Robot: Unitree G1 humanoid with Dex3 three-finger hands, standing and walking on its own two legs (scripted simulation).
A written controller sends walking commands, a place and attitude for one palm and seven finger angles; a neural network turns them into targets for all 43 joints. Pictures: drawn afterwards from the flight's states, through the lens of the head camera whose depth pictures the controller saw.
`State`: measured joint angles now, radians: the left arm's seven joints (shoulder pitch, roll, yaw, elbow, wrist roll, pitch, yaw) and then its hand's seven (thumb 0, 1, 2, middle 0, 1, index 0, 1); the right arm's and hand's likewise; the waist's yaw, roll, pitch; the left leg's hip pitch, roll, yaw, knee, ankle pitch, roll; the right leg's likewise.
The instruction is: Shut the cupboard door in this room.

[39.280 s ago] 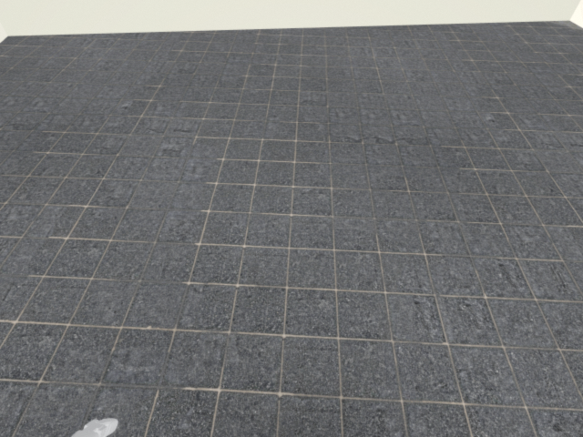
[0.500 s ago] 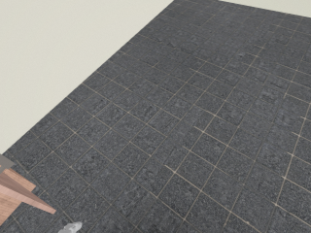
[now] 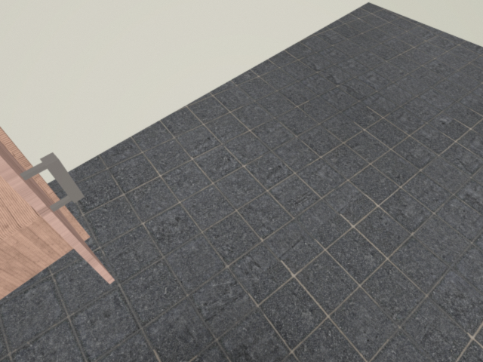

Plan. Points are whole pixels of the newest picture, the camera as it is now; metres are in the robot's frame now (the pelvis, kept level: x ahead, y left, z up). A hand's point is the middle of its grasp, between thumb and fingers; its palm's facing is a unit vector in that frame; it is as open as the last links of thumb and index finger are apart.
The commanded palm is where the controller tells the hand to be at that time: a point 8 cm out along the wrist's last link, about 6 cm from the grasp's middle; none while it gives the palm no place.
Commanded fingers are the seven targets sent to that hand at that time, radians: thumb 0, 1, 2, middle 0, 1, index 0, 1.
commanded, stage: stand and wait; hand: left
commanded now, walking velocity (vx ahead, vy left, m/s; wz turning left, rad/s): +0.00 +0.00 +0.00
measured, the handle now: (53, 185) +0.40 +0.41 -0.03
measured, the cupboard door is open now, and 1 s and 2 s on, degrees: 90 90 90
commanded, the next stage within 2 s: turn or walk to find it in 0.04 s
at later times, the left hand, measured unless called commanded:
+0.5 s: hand out of the picture +0.02 +0.17 -0.15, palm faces +0.21 -0.95 -0.24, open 7.4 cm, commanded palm none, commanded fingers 0.00 0.90 0.90 -0.20 -0.30 -0.20 -0.30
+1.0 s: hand out of the picture -0.02 +0.23 -0.14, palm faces +0.42 -0.87 -0.26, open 7.4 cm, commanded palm none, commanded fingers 0.00 0.90 0.90 -0.20 -0.30 -0.20 -0.30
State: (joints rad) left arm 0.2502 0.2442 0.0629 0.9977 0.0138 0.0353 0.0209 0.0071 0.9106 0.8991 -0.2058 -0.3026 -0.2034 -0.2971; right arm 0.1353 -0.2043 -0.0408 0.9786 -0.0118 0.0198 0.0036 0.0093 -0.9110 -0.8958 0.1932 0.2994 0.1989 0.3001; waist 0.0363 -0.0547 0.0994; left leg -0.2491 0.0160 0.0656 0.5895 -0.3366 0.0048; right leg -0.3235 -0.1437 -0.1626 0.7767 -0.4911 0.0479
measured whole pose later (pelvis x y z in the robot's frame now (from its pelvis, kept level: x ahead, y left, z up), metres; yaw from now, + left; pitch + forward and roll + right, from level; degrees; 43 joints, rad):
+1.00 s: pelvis -0.03 -0.01 +0.01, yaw +25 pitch +1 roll -1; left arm 0.12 0.23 0.06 0.92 0.01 0.04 0.01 0.01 0.91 0.90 -0.20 -0.30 -0.20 -0.30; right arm 0.19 -0.20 -0.06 0.94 -0.02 0.04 0.00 0.01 -0.90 -0.90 0.20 0.30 0.20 0.30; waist -0.02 0.02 0.08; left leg -0.31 -0.02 -0.07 0.52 -0.23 0.01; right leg -0.35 -0.05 -0.05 0.74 -0.42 0.07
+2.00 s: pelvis -0.03 -0.01 +0.01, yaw +38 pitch -1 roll +1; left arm 0.21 0.16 0.01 1.09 0.00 0.00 0.03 0.01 0.94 0.90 -0.20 -0.30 -0.20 -0.30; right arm 0.27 -0.17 -0.01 1.13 -0.01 0.00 -0.02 0.00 -0.92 -0.90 0.19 0.30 0.20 0.30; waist -0.01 0.01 0.04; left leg -0.13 0.02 0.03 0.43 -0.28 -0.02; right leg -0.19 -0.04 -0.09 0.48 -0.26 -0.01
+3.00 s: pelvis -0.03 -0.02 +0.01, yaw +50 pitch +2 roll -1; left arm 0.16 0.23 0.07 0.96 0.02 0.02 -0.01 0.01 0.91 0.90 -0.20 -0.30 -0.20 -0.30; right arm 0.28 -0.17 -0.04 0.96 -0.03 0.00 -0.01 0.01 -0.91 -0.90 0.20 0.30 0.20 0.30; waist -0.03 0.02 0.02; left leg -0.31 -0.05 -0.19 0.54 -0.28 0.01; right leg -0.38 -0.01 -0.07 0.85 -0.52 0.03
